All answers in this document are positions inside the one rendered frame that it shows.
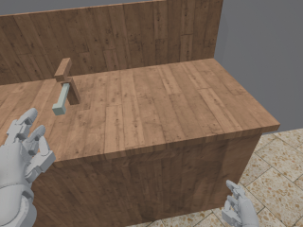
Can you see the tap lever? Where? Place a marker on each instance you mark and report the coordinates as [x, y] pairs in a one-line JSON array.
[[59, 108]]

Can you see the counter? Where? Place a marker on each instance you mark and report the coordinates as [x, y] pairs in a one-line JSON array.
[[154, 126]]

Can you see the left robot forearm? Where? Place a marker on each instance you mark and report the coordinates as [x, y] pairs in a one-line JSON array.
[[16, 208]]

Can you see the robot right hand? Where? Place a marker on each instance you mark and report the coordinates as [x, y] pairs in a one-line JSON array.
[[244, 211]]

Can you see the robot left hand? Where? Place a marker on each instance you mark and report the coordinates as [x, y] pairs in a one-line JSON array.
[[16, 163]]

